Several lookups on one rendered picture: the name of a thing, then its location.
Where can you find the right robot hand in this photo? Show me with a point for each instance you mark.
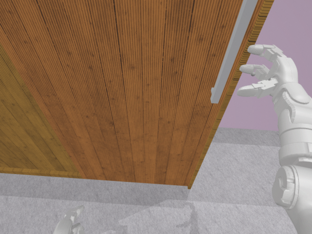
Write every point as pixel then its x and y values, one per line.
pixel 282 71

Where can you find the left robot hand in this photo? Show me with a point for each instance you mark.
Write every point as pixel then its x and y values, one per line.
pixel 66 226

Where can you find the robot right forearm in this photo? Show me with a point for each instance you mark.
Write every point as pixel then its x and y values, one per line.
pixel 293 107

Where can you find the right robot upper arm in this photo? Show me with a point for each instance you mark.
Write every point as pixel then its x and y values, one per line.
pixel 292 190

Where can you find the handle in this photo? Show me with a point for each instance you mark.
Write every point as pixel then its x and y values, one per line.
pixel 242 22

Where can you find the wardrobe door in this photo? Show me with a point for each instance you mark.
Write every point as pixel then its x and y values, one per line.
pixel 27 140
pixel 125 84

